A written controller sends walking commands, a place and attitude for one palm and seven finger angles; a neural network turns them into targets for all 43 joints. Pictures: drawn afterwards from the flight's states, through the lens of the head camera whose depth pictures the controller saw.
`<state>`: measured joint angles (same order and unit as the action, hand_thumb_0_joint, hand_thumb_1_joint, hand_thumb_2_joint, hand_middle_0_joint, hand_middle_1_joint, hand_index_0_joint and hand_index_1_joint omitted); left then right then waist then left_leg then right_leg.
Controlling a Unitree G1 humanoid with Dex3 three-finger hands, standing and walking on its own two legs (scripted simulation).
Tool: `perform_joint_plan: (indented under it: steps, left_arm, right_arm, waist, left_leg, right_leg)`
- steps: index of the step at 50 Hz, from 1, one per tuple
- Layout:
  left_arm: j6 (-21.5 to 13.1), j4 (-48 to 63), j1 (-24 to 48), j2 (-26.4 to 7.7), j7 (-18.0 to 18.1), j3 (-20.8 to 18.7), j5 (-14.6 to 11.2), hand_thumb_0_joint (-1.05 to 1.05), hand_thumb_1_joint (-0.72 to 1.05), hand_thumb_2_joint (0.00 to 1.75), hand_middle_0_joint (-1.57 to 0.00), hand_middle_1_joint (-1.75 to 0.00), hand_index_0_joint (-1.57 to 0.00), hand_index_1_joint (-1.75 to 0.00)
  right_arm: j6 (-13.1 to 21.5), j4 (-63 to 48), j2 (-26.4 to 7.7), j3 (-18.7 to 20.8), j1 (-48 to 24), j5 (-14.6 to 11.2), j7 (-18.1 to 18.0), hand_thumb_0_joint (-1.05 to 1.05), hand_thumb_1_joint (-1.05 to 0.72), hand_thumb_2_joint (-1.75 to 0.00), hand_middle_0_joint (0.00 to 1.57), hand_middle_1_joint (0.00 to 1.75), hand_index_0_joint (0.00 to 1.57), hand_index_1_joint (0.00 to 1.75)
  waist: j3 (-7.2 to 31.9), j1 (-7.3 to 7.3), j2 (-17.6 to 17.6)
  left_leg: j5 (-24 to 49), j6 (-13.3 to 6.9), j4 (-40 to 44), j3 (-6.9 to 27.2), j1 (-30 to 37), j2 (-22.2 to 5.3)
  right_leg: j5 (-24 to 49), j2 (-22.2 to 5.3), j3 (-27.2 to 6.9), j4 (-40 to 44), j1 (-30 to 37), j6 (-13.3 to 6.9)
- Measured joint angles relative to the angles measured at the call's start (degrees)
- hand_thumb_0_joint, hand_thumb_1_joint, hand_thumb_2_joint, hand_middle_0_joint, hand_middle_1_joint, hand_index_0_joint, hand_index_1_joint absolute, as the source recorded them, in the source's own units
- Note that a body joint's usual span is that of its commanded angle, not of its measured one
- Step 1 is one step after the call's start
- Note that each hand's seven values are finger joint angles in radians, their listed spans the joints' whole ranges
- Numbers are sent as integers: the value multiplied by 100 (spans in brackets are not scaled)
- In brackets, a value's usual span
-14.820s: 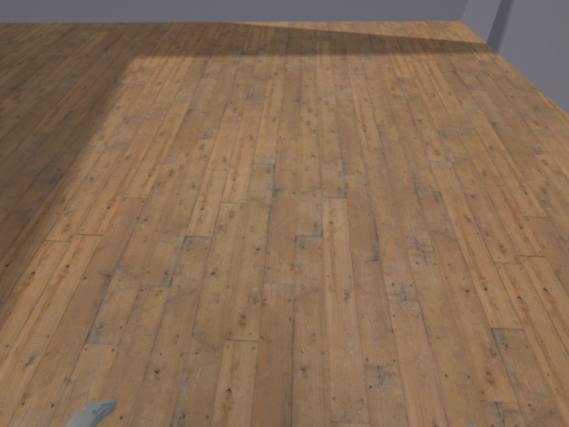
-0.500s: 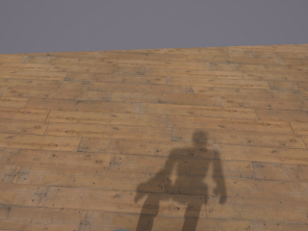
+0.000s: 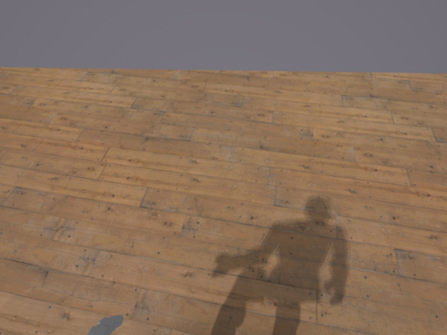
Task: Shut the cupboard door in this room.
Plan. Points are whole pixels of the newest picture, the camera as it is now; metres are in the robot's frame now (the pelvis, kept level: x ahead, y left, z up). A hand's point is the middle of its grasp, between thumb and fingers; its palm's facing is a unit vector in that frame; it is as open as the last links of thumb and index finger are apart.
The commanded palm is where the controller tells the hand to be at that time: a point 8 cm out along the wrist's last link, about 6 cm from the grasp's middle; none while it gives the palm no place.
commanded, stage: turn or walk to find it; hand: left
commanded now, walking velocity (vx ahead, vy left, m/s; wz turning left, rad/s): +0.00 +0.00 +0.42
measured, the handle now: out of the picture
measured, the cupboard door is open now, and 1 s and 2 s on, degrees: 78 78 78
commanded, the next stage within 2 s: none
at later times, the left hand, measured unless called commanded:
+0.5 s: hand out of the picture -0.05 +0.20 -0.17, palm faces +0.29 -0.92 -0.25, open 7.4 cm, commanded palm none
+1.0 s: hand out of the picture -0.01 +0.22 -0.15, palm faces +0.41 -0.87 -0.28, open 7.4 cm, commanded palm none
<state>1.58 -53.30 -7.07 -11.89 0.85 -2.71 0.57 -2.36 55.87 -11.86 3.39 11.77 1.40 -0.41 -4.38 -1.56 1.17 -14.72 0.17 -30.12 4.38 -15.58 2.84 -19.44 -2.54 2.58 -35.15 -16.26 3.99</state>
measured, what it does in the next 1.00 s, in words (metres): steps on the spot, turning left: right foot, then left foot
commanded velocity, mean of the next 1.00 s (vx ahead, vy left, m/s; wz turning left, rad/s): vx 0.00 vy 0.00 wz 0.42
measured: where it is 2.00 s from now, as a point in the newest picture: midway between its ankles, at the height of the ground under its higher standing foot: outside the picture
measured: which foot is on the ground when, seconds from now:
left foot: down 0.00-0.02, up 0.04-0.50, down 0.52-1.00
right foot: up 0.00-0.00, down 0.02-0.54, up 0.56-1.00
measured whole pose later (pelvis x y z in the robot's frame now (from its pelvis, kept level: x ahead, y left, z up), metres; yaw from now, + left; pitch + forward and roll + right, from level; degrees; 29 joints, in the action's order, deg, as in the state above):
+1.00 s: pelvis -0.03 -0.01 +0.00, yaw +25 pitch +0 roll +1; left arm 1.8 -53.0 -6.3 -12.1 0.9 -2.8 0.5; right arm -2.1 56.0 -11.5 3.3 12.6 1.5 -0.3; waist -4.4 -1.9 1.1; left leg -14.1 0.0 -29.1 4.1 -14.9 2.7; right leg -21.5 -2.7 2.1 -38.2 -17.7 4.2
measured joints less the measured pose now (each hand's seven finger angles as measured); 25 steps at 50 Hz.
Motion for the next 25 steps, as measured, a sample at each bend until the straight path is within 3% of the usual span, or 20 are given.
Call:
perform_joint_plan:
  steps: [2,5,8,11,17,22,25]
  left_arm:
    - [-107,22,29,115,16,30,43,0,91,90,-20,-30,-20,-30]
    - [-162,82,-80,221,28,87,65,0,91,90,-20,-30,-20,-30]
    - [-127,60,-223,277,44,97,59,0,90,90,-21,-30,-20,-30]
    - [-130,1,-346,304,46,109,59,0,90,90,-21,-30,-20,-30]
    - [-153,-91,-552,298,52,88,99,0,90,90,-21,-30,-21,-30]
    - [-129,-191,-666,160,28,36,144,0,90,90,-21,-30,-21,-30]
    - [-98,-270,-735,20,21,-19,141,0,90,90,-21,-30,-21,-30]
  right_arm:
    - [-40,57,-99,61,47,-38,6,0,-91,-90,20,30,20,30]
    - [-168,115,-168,137,125,-31,19,0,-91,-90,20,30,20,30]
    - [-217,170,-232,182,155,-6,75,0,-91,-90,20,30,20,30]
    - [-221,207,-277,196,195,-2,106,0,-91,-90,20,30,20,30]
    - [-271,295,-279,160,137,-9,102,0,-91,-90,20,30,19,30]
    - [-217,240,-215,76,-136,-54,89,1,-91,-90,20,30,19,30]
    - [-120,127,-164,21,-324,-78,84,1,-91,-90,20,30,19,30]
  waist:
    - [-45,-24,202]
    - [-26,-41,213]
    - [-8,-34,190]
    - [5,-46,182]
    - [-27,62,68]
    - [-128,225,-95]
    - [-157,301,-203]
  left_leg:
    - [-411,73,-506,116,-217,-31]
    - [-1249,97,-2159,8,-778,84]
    - [-943,171,-3380,-112,-1135,-40]
    - [-597,278,-3797,-120,-1235,-235]
    - [-732,408,-3250,-239,-967,-503]
    - [-1089,361,-2002,-554,-501,-537]
    - [-841,284,-1055,-764,-129,-482]
  right_leg:
    - [253,83,159,236,127,-279]
    - [142,-50,336,228,195,-588]
    - [248,-135,472,489,362,-622]
    - [325,-181,659,663,475,-630]
    - [304,-315,996,681,506,-617]
    - [223,-482,1227,475,398,-521]
    - [107,-595,1359,201,281,-409]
